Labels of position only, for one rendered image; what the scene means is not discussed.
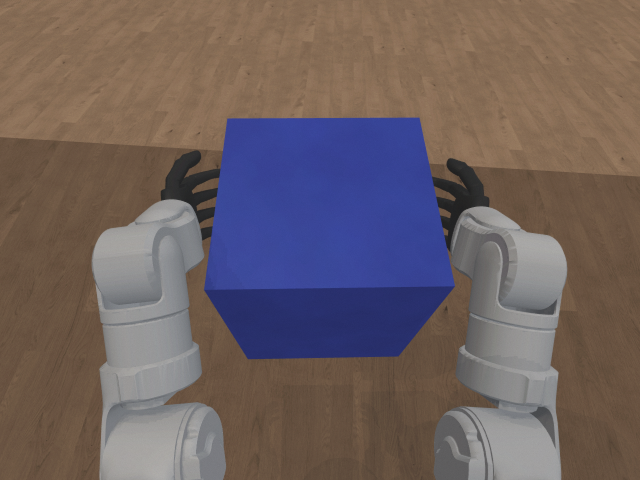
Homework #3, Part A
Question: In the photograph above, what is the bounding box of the carton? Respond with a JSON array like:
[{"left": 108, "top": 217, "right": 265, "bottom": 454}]
[{"left": 204, "top": 118, "right": 455, "bottom": 359}]

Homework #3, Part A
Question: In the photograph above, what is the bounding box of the left robot hand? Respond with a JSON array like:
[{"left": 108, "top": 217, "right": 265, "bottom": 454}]
[{"left": 161, "top": 150, "right": 220, "bottom": 241}]

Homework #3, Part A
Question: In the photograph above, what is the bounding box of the left robot forearm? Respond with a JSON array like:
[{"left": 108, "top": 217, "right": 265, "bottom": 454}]
[{"left": 92, "top": 199, "right": 204, "bottom": 480}]

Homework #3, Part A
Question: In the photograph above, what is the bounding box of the robot right upper arm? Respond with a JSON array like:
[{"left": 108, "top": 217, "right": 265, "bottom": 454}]
[{"left": 434, "top": 406, "right": 561, "bottom": 480}]

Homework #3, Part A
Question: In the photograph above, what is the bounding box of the right robot hand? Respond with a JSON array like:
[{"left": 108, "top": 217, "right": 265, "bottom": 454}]
[{"left": 432, "top": 158, "right": 489, "bottom": 251}]

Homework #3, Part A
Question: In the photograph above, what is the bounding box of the right robot forearm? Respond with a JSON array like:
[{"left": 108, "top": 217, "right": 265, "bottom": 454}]
[{"left": 450, "top": 206, "right": 567, "bottom": 472}]

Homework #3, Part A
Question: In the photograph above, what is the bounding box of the robot left upper arm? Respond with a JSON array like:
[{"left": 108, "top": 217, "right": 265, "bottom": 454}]
[{"left": 101, "top": 402, "right": 226, "bottom": 480}]

